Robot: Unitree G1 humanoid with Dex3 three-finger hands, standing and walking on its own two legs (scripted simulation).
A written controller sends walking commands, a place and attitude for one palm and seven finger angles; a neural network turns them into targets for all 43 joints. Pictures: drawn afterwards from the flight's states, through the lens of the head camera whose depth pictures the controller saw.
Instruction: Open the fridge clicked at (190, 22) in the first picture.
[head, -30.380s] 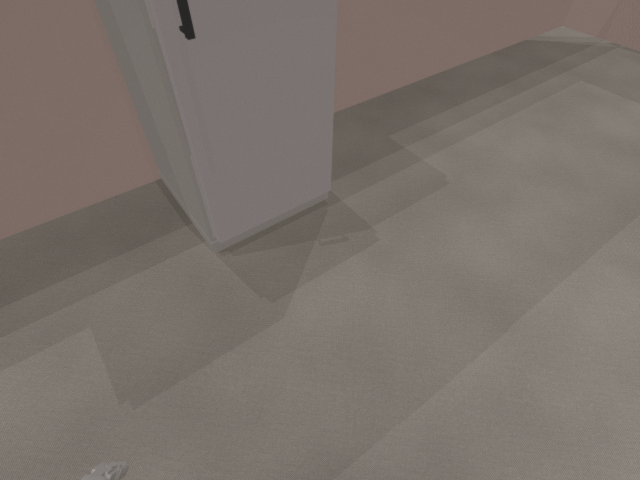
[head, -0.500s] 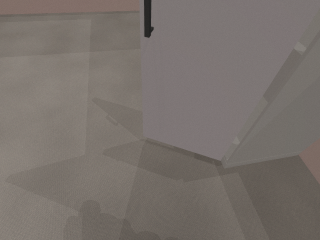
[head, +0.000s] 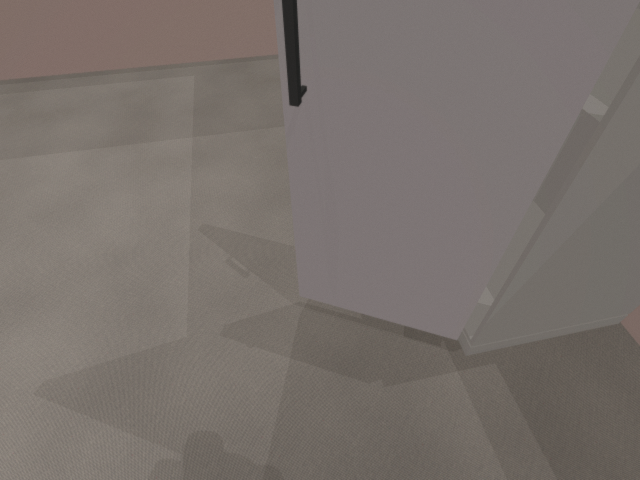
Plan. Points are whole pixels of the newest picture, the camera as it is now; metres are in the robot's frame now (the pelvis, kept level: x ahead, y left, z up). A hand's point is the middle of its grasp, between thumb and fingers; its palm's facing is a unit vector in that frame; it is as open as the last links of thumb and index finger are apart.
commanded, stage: let the arm hang, fingers relaxed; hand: left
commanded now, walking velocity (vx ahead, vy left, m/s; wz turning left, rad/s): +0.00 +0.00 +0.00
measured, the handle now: (294, 16) +0.78 +0.09 +0.24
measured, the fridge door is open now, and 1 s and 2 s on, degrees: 60 60 60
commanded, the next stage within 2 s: look to check the result in 0.22 s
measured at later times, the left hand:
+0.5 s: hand out of the picture +0.09 +0.23 -0.16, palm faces -0.03 -0.94 -0.33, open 7.4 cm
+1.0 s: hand out of the picture +0.12 +0.22 -0.15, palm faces -0.04 -0.94 -0.34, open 7.4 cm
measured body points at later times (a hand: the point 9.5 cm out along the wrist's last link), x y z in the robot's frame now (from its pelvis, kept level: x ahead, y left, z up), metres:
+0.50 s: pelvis +0.02 -0.01 +0.00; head +0.04 -0.02 +0.45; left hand +0.09 +0.28 -0.13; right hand +0.09 -0.30 -0.14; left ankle +0.02 +0.10 -0.75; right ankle -0.01 -0.11 -0.75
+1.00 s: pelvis +0.03 -0.02 +0.00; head +0.05 -0.03 +0.45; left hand +0.12 +0.27 -0.13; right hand +0.11 -0.31 -0.14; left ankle +0.02 +0.10 -0.75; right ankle -0.01 -0.11 -0.75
